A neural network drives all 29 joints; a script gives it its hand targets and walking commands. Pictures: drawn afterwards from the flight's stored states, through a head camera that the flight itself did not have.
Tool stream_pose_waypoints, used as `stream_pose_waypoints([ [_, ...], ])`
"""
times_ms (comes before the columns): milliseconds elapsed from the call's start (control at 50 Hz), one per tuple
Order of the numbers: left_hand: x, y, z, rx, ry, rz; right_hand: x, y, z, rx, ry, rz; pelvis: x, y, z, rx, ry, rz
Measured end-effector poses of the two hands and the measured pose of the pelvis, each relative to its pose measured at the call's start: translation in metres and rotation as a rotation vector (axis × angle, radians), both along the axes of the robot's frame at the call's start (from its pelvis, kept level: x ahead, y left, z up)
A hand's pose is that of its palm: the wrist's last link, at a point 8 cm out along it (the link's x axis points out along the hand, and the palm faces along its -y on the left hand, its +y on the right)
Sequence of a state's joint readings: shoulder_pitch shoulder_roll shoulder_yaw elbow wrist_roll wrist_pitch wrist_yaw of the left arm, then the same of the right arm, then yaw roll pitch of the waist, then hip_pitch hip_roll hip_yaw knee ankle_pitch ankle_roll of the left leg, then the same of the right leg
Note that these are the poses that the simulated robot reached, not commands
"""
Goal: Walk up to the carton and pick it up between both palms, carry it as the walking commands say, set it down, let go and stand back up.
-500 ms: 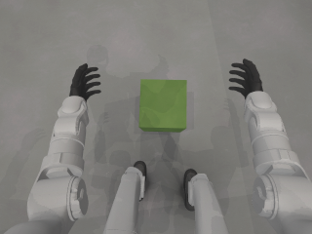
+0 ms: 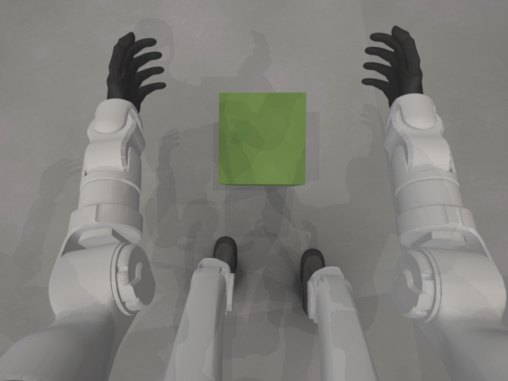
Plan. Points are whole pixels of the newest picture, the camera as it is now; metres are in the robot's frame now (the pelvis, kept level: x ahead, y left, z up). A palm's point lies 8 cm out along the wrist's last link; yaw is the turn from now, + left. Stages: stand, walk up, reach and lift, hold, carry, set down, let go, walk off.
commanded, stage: reach and lift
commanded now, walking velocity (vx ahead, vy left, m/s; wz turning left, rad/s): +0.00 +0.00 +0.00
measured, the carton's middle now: (262, 146) +0.49 +0.04 -0.52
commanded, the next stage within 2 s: none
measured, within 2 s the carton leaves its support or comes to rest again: neither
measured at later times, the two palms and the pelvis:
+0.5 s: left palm (166, 122) +0.49 +0.22 -0.28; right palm (364, 122) +0.50 -0.16 -0.29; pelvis -0.04 +0.01 -0.15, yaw -1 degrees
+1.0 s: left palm (188, 139) +0.48 +0.22 -0.42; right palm (344, 138) +0.50 -0.15 -0.42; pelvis -0.05 +0.00 -0.25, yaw +0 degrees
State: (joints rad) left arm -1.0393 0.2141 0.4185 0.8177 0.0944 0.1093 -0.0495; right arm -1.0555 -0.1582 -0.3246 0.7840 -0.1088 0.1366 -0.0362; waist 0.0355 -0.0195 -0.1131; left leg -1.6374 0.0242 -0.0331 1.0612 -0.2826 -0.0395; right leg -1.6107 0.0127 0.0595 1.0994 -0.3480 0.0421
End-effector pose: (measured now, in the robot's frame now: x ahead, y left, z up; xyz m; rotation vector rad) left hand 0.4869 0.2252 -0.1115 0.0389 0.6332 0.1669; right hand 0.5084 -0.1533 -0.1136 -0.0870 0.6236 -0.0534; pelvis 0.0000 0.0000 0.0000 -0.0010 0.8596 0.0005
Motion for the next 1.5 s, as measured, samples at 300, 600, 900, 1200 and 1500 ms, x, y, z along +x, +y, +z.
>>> stream_pose_waypoints([
  [300,-0.002,-0.002,-0.107,0.008,0.016,0.016,-0.007,-0.001,-0.108,-0.003,0.02,-0.03,-0.021,0.003,-0.092,-0.01,0.046,0.009],
  [600,0.002,-0.004,-0.199,0.009,0.028,0.018,-0.003,-0.002,-0.197,-0.01,0.03,-0.038,-0.04,0.007,-0.172,-0.014,0.003,0.006],
  [900,-0.005,-0.009,-0.284,0.009,0.074,0.025,-0.01,-0.001,-0.281,-0.003,0.074,-0.037,-0.046,0.004,-0.229,-0.007,-0.067,0.003],
  [1200,-0.008,-0.013,-0.347,0.001,0.112,0.03,-0.015,-0.001,-0.345,0.013,0.097,-0.03,-0.05,0.001,-0.269,0.006,-0.16,-0.011],
  [1500,-0.004,-0.012,-0.34,0.003,0.097,0.031,-0.01,0.002,-0.339,0.013,0.09,-0.017,-0.052,0.0,-0.273,0.01,-0.163,-0.013],
])
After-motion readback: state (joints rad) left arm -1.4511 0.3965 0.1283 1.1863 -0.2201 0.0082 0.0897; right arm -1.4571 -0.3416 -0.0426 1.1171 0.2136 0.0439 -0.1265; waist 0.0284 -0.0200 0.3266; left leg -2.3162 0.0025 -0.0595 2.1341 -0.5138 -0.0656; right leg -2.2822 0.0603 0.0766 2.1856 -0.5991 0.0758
